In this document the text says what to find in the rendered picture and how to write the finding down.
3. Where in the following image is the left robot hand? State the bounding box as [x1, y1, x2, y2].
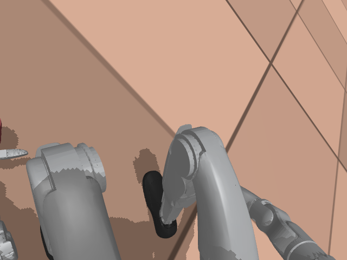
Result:
[0, 149, 28, 160]

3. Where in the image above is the left robot arm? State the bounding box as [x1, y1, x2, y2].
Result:
[0, 218, 18, 260]

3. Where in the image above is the left robot foot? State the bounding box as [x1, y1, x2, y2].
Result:
[40, 226, 54, 260]

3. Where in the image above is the right robot hand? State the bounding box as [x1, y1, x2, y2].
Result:
[241, 186, 261, 211]

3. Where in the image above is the right robot arm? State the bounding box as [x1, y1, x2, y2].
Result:
[249, 199, 336, 260]

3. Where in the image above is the right robot foot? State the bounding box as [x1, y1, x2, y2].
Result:
[143, 171, 177, 238]

